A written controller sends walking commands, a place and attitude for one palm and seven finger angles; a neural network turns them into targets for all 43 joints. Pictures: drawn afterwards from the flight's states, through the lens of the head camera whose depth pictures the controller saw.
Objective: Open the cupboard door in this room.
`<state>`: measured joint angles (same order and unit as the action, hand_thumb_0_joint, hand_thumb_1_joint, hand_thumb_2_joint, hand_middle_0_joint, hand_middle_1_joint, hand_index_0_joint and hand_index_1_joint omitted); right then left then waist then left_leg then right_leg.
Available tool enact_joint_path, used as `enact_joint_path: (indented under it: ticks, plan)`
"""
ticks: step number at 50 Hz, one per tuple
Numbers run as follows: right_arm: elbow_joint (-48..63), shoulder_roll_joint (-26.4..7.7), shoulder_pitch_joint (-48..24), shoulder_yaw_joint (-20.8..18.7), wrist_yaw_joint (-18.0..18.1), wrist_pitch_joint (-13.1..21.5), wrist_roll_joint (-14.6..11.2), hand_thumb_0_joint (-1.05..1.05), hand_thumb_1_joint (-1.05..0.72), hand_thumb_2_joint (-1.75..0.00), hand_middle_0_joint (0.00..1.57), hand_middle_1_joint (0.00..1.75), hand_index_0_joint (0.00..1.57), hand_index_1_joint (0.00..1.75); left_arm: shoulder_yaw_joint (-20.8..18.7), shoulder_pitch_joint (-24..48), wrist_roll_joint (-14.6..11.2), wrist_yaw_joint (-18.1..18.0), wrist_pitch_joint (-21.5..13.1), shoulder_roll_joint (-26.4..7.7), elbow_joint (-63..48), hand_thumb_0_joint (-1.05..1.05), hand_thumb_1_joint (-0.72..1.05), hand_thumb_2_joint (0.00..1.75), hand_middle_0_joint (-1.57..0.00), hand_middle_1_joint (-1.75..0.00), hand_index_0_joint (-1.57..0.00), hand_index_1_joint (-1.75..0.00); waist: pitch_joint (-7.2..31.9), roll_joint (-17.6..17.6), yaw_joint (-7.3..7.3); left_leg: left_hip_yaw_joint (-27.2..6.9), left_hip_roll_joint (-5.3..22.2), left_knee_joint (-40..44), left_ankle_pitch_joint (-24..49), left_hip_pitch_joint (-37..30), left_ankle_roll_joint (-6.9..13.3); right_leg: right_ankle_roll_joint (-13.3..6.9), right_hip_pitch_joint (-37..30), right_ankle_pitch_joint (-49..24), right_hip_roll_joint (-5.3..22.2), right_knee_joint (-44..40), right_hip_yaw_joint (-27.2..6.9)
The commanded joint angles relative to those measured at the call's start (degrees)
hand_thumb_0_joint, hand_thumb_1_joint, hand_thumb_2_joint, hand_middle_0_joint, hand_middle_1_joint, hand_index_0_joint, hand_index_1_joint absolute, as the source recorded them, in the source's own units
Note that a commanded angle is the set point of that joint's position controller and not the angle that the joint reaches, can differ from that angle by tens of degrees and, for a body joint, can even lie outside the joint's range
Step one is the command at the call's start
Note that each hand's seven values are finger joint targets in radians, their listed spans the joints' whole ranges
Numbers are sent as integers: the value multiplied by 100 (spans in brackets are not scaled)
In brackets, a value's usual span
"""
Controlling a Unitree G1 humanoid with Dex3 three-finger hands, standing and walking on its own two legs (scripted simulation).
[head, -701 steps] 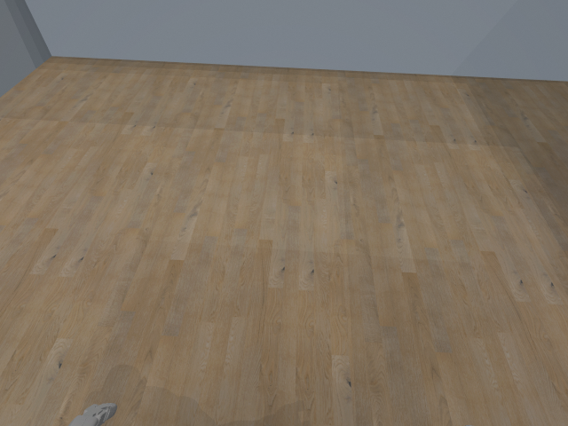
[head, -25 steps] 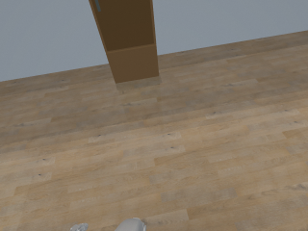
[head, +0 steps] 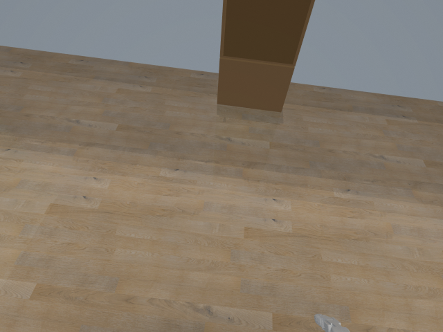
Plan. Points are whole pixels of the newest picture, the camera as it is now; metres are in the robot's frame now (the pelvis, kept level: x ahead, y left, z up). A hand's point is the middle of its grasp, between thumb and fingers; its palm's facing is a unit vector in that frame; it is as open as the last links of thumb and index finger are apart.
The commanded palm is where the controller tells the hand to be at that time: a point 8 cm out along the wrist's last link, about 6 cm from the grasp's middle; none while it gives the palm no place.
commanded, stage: turn or walk to find it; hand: left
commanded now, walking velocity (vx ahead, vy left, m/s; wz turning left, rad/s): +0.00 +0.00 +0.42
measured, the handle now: out of the picture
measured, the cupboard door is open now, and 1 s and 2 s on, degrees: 0 0 0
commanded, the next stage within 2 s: stand and wait in 1.10 s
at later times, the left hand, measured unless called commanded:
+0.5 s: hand out of the picture +0.04 +0.17 -0.14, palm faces +0.18 -0.94 -0.29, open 7.4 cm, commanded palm none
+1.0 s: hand out of the picture -0.10 +0.23 -0.17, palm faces +0.43 -0.87 -0.25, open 7.4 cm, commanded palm none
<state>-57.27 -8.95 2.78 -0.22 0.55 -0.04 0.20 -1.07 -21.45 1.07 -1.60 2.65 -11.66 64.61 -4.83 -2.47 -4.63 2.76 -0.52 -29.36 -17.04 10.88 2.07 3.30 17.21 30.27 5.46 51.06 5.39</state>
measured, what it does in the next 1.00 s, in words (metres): steps on the spot, turning left: right foot, then left foot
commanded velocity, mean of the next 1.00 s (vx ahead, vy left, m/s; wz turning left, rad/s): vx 0.00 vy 0.00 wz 0.42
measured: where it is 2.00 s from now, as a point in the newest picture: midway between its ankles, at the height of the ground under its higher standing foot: outside the picture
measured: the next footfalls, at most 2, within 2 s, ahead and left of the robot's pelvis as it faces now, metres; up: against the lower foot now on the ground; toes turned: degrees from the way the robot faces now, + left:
right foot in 0.32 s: +0.05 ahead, -0.14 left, +0.00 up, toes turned +2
left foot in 0.76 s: -0.06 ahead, +0.11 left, +0.00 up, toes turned +24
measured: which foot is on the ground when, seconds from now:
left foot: down 0.00-0.32, up 0.34-0.74, down 0.76-1.00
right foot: up 0.00-0.30, down 0.32-0.76, up 0.78-1.00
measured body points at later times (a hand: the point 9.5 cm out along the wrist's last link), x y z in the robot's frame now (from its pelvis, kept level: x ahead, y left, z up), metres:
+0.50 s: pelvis -0.02 -0.04 +0.00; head +0.02 -0.07 +0.45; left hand +0.03 +0.22 -0.12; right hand +0.04 -0.29 -0.17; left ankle -0.07 +0.10 -0.65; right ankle +0.00 -0.14 -0.74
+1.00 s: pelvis -0.06 +0.01 +0.01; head -0.03 +0.05 +0.45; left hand -0.12 +0.28 -0.15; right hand +0.12 -0.17 -0.13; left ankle -0.09 +0.09 -0.74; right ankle -0.02 -0.14 -0.65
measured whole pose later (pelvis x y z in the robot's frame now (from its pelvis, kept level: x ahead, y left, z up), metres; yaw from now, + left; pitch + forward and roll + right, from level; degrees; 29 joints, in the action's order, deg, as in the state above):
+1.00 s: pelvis -0.06 +0.01 +0.01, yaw +23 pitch +0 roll -1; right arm -55.1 -10.7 9.5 -1.7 0.4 -0.5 0.6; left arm -3.6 -11.7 1.2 -0.6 3.3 -15.3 57.2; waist -3.8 -1.9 -1.4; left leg 1.4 -1.2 -25.8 -14.1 12.2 2.9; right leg 4.6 27.5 21.4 5.4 63.6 2.3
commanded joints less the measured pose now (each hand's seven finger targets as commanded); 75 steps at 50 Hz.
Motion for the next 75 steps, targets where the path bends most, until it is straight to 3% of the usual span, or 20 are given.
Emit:
enact_joint_path:
  ticks: [1, 11, 14, 16, 17, 22, 32, 36, 37, 38, 39, 40, 45, 56, 62, 63, 65, 67, 70, 75]
  plan:
    - [61, -1240, 549, -353, 123, 9, 35, 0, -90, -90, 20, 30, 20, 30, -144, 204, -14, 23, -154, -413, -525, 0, 90, 90, -20, -30, -20, -30, 369, 1018, 470, -1209, 1519, 865, 3821, -569, 788, 143, 843, -242, 68, 574, -283]
    - [305, -1288, 628, -529, 41, -57, 135, 0, -90, -90, 20, 30, 20, 30, -244, 738, -37, 12, -140, -422, -1042, 0, 90, 90, -20, -30, -20, -30, 339, 1211, 424, -1925, 1310, 927, 2304, 458, 762, 75, 29, -696, -221, -886, -236]
    - [375, -1225, 657, -548, 16, -72, 91, 0, -90, -90, 20, 30, 20, 30, -292, 459, -28, 8, -249, -589, -1046, 0, 90, 90, -20, -30, -20, -30, 641, 877, 224, -1813, 904, 269, 1973, 832, 397, 34, -1037, -1899, -212, -2573, -209]
    - [560, -644, 802, -447, -30, -58, 37, 0, -90, -90, 20, 30, 20, 30, -460, 299, 85, -52, -353, -1396, -1107, 0, 90, 90, -20, -30, -20, -30, 839, -1426, 145, -507, -257, -1612, -1012, 2280, -317, -718, -2066, -2814, 1864, -3313, -2159]
    - [611, -899, 631, -520, -9, -125, 62, 0, -90, -90, 20, 30, 20, 30, -427, 281, 35, -45, -316, -1446, -1193, 0, 90, 90, -20, -30, -20, -30, 773, -1073, 51, -638, -135, -2705, -1736, 2089, -310, -1195, -1271, -3243, 2323, -3379, -2232]
    - [219, -844, 1240, -533, -125, -301, 112, 0, -90, -90, 20, 30, 20, 30, -282, 1256, -7, -23, -339, -826, -1514, 0, 90, 90, -20, -30, -20, -30, 399, -577, 572, -554, 174, -4099, -442, 2078, -471, -839, -708, -2819, 1246, -3289, -618]
    - [396, -695, 708, -397, -136, -238, 40, 0, -90, -90, 20, 30, 20, 30, -411, 654, 79, -17, -279, -1252, -1251, 0, 90, 90, -20, -30, -20, -30, 505, -1009, 213, 83, 308, -1945, -972, 1381, -566, -1115, -1056, -3474, 1562, -2956, -292]
    - [335, -768, 1121, -395, -118, -124, 29, 0, -90, -90, 20, 30, 20, 30, -443, 787, 35, -3, -221, -1244, -1221, 0, 90, 90, -20, -30, -20, -30, 788, -700, 478, 258, 250, -143, 8, 308, -464, -733, -753, -3269, 1430, -2177, 69]
    - [281, -970, 1342, -432, -128, -67, 32, 0, -90, -90, 20, 30, 20, 30, -415, 781, -23, 11, -181, -1105, -1242, 0, 90, 90, -20, -30, -20, -30, 942, -13, 628, -33, 423, 587, 759, -389, -388, -441, -293, -2773, 1191, -1527, 324]
    - [318, -1540, 1474, -557, -103, -13, 83, 0, -90, -90, 20, 30, 20, 30, -352, 701, -68, 34, -134, -742, -1403, 0, 90, 90, -20, -30, -20, -30, 950, 1689, 695, -1854, 1727, 1057, 1884, -991, 107, -4, 1051, -783, 424, -400, 598]
    - [287, -1881, 1685, -631, -67, -57, 69, 0, -90, -90, 20, 30, 20, 30, -241, 1064, -15, 30, -91, -561, -1552, 0, 90, 90, -20, -30, -20, -30, 782, 2069, 844, -2372, 2362, 1246, 2761, -708, 542, 93, 1425, 642, 139, 453, 210]
    - [297, -1843, 1566, -614, -61, -89, 103, 0, -90, -90, 20, 30, 20, 30, -299, 1117, -8, 38, -55, -654, -1565, 0, 90, 90, -20, -30, -20, -30, 703, 1522, 796, -2137, 2453, 1235, 2195, -342, 784, 1, 1290, 463, 230, 918, -108]
    - [434, -1298, 940, -430, 79, 15, 74, 0, -90, -90, 20, 30, 20, 30, -347, 993, 2, 110, -72, -695, -1148, 0, 90, 90, -20, -30, -20, -30, 542, 1174, 495, -1281, 1374, 1071, 2998, -555, 443, 122, 1583, -876, 91, 1498, -409]
    - [394, -1318, 1330, -516, 66, -22, 122, 0, -90, -90, 20, 30, 20, 30, -246, 1448, -46, 33, -91, -562, -1419, 0, 90, 90, -20, -30, -20, -30, 687, 981, 694, -1961, 1458, 878, 3254, -777, 853, 181, 1211, -458, -107, 159, -505]
    - [323, -1179, 965, -470, 59, -40, 101, 0, -90, -90, 20, 30, 20, 30, -188, 678, -69, 11, -208, -461, -1088, 0, 90, 90, -20, -30, -20, -30, 807, 918, 318, -1779, 1065, 545, 2270, 251, 524, -2, -649, -1576, -322, -2170, -257]
    - [280, -1028, 1032, -442, 46, -26, 62, 0, -90, -90, 20, 30, 20, 30, -195, 544, -47, -4, -266, -557, -1009, 0, 90, 90, -20, -30, -20, -30, 853, 515, 274, -1581, 809, 279, 1653, 601, 269, -32, -1210, -2106, -166, -2842, -384]
    - [376, -536, 1125, -332, 28, -44, 7, 0, -90, -90, 20, 30, 20, 30, -260, 530, 29, -39, -376, -1219, -1019, 0, 90, 90, -20, -30, -20, -30, 644, -1368, 314, -605, -182, -1071, -1194, 1645, -324, -869, -1392, -2704, 1703, -3524, -2434]
    - [243, -774, 1137, -426, 43, -206, 86, 0, -90, -90, 20, 30, 20, 30, -281, 843, -14, -37, -376, -1080, -1118, 0, 90, 90, -20, -30, -20, -30, 325, -1298, 392, -883, 85, -2050, -1349, 1311, -278, -1287, -347, -2231, 1611, -3770, -2252]
    - [-133, -647, 1385, -401, 3, -219, 68, 0, -90, -90, 20, 30, 20, 30, -154, 1056, -37, -23, -376, -664, -1055, 0, 90, 90, -20, -30, -20, -30, 135, -493, 554, -624, 140, -2544, -697, 1193, -319, -1096, -346, -2662, 982, -3588, -1410]
    - [-273, -568, 1384, -380, 20, -237, 53, 0, -90, -90, 20, 30, 20, 30, -135, 611, -31, -3, -432, -529, -818, 0, 90, 90, -20, -30, -20, -30, 265, -558, 435, -470, 265, -2306, -411, 1101, -454, -936, -694, -2982, 802, -3630, -1121]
